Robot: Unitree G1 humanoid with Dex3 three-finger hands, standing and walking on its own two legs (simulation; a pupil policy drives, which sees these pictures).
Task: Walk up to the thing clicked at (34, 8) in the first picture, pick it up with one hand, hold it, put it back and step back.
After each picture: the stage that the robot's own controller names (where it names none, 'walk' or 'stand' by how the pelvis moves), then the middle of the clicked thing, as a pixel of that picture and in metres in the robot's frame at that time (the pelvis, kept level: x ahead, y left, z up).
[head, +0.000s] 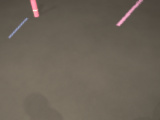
stand; (34, 8) +2.11 +0.74 -0.66
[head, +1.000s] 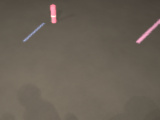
walk; (53, 14) +2.03 +0.39 -0.63
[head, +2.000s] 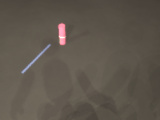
walk; (62, 34) +1.40 +0.22 -0.65
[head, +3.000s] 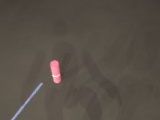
walk; (55, 72) +0.88 +0.24 -0.65
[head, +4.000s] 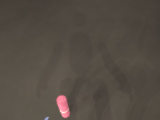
walk; (63, 107) +0.55 +0.22 -0.63
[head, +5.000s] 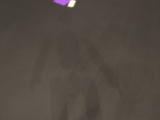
stand; out of the picture +0.38 +0.21 -0.64
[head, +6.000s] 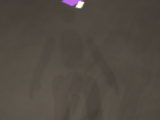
stand; out of the picture +0.38 +0.18 -0.65
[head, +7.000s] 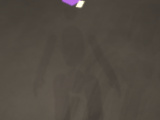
stand; out of the picture +0.36 +0.18 -0.66
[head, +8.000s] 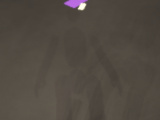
stand; out of the picture +0.34 +0.18 -0.66
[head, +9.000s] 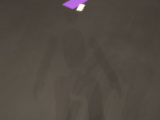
stand; out of the picture +0.35 +0.18 -0.66
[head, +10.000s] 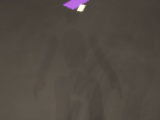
stand; out of the picture +0.34 +0.18 -0.66
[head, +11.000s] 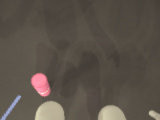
go down; (42, 86) +0.39 +0.20 -0.41
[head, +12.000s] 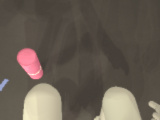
go down; (32, 66) +0.43 +0.24 -0.28
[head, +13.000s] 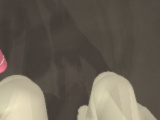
close in; out of the picture +0.40 +0.28 -0.17
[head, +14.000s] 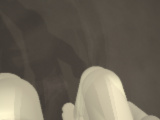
close; out of the picture +0.40 +0.29 -0.15
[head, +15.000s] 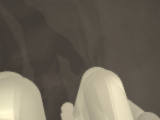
lift; out of the picture +0.37 +0.29 -0.16
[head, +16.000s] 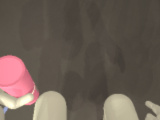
lift; (21, 85) +0.31 +0.21 -0.02
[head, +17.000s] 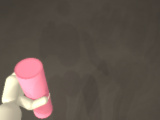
hold; (37, 92) +0.31 +0.16 +0.03
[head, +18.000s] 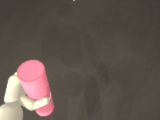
hold; (39, 92) +0.31 +0.16 +0.03
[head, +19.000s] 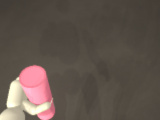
crouch; (40, 96) +0.31 +0.16 +0.00
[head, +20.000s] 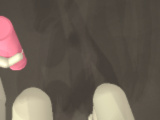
lower; (9, 49) +0.44 +0.22 -0.06
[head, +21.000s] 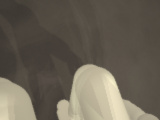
lower; out of the picture +0.41 +0.30 -0.16
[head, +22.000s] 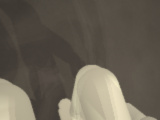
lower; out of the picture +0.41 +0.30 -0.16
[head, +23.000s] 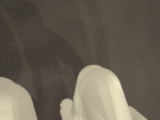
lower; out of the picture +0.40 +0.30 -0.16
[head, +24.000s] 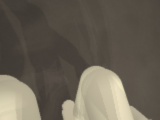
lower; out of the picture +0.39 +0.30 -0.16
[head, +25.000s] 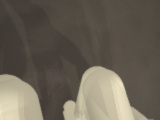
draw back; out of the picture +0.39 +0.28 -0.16
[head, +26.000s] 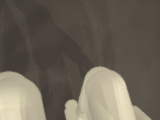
stand; out of the picture +0.38 +0.28 -0.16
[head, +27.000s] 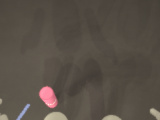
walk; (49, 98) +0.39 +0.20 -0.47
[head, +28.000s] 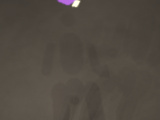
stand; out of the picture +0.36 +0.18 -0.60
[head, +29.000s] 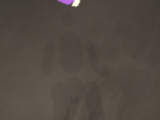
stand; out of the picture +0.35 +0.18 -0.60
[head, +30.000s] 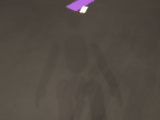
stand; out of the picture +0.38 +0.16 -0.65
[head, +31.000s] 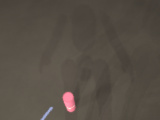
walk; (69, 102) +0.45 +0.14 -0.63
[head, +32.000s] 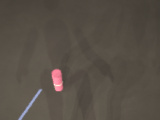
walk; (57, 80) +0.66 +0.19 -0.64
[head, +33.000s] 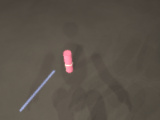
stand; (68, 61) +0.97 +0.21 -0.63
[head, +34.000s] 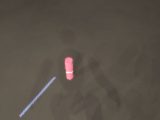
stand; (69, 68) +0.97 +0.17 -0.65
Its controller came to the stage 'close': yes
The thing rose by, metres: 0.67
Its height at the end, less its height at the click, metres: +0.00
